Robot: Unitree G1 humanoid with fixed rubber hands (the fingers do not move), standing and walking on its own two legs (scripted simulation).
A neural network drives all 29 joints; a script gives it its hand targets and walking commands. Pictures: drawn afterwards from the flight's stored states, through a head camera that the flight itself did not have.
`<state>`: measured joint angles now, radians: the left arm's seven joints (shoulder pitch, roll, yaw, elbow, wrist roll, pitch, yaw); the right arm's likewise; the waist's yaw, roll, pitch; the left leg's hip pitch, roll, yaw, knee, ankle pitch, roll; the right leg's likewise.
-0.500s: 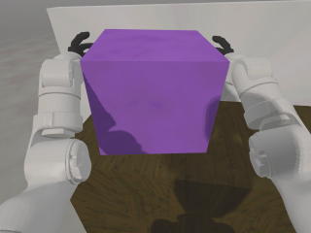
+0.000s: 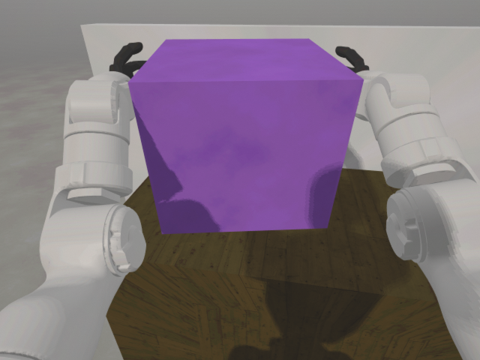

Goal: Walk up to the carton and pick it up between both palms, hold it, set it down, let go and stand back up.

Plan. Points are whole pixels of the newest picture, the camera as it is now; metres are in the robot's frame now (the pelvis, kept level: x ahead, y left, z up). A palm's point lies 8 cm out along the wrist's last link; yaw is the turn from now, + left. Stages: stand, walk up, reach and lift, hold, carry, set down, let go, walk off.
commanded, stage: hold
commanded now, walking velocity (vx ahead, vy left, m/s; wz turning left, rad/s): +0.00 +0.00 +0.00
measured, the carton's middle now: (241, 127) +0.37 -0.01 +0.31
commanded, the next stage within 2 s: none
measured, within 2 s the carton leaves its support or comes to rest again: neither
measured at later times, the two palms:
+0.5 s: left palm (138, 106) +0.39 +0.15 +0.34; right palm (349, 114) +0.38 -0.19 +0.32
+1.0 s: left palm (123, 89) +0.37 +0.16 +0.37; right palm (352, 89) +0.36 -0.18 +0.37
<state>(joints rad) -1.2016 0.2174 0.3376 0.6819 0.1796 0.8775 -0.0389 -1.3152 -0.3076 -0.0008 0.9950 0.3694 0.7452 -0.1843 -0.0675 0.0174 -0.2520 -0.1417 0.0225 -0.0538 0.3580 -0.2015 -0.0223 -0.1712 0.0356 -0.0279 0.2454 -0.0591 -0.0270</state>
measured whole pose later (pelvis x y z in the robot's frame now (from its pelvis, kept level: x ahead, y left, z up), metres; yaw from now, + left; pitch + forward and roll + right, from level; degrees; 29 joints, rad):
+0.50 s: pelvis +0.01 -0.01 +0.00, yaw +1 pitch +0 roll -1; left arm -1.07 0.22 0.31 0.53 0.14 0.87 -0.04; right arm -1.18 -0.31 0.09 0.80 0.44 0.74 -0.23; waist -0.08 0.06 -0.21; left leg -0.15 0.03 -0.08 0.36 -0.21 -0.04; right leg -0.17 0.05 -0.05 0.24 -0.07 -0.04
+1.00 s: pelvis +0.00 +0.00 +0.00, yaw +0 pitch +0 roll -1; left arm -1.24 0.24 0.33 0.74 0.18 0.86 -0.04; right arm -1.35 -0.30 -0.01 1.06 0.35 0.73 -0.18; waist -0.07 0.01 -0.26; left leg -0.16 0.03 -0.06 0.36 -0.20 -0.03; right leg -0.18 0.04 -0.03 0.25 -0.06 -0.03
